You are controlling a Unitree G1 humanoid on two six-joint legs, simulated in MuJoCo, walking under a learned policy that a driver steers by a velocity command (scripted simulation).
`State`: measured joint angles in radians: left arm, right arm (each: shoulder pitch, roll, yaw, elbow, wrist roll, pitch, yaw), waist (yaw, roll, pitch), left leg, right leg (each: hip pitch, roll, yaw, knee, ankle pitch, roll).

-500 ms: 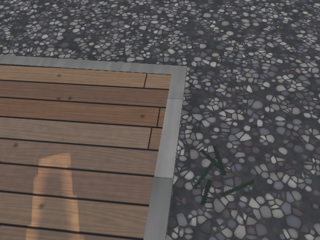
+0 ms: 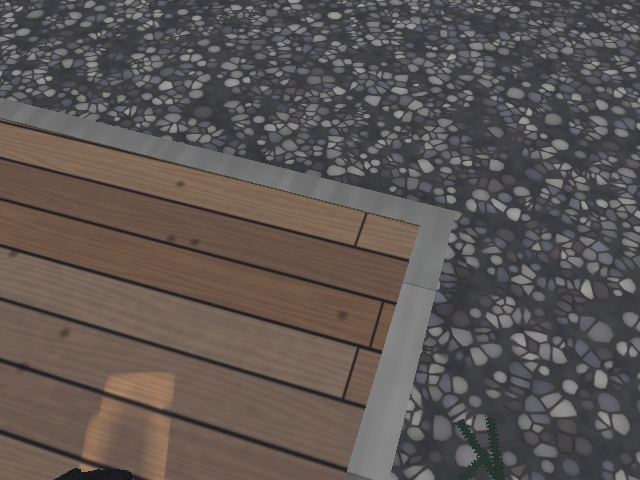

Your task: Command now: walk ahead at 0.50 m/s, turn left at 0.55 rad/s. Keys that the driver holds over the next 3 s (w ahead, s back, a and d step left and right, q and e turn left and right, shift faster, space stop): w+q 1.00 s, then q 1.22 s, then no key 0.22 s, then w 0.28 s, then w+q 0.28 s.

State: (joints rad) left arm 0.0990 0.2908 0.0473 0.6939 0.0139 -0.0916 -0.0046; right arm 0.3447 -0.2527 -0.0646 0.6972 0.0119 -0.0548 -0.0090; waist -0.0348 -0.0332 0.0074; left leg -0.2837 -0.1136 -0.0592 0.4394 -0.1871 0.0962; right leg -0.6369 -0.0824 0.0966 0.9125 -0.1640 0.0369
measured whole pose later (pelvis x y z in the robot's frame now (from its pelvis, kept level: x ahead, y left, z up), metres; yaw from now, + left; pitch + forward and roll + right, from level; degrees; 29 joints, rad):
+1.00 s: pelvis +0.49 +0.08 +0.01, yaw +35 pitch +2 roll -1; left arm 0.06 0.29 0.05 0.66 0.02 -0.09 0.00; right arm 0.37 -0.26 -0.06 0.69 0.01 -0.05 0.00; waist -0.05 -0.03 0.01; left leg -0.20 -0.11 -0.09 0.38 -0.20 0.10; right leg -0.71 -0.09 0.08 0.92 -0.12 0.06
